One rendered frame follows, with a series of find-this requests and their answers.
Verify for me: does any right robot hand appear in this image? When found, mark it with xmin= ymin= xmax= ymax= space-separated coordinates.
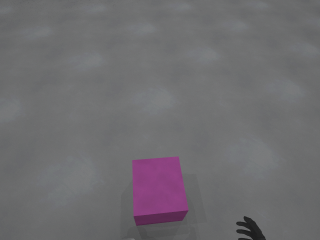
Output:
xmin=236 ymin=216 xmax=266 ymax=240

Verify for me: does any carton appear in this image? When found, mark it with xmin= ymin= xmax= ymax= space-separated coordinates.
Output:
xmin=132 ymin=156 xmax=189 ymax=226

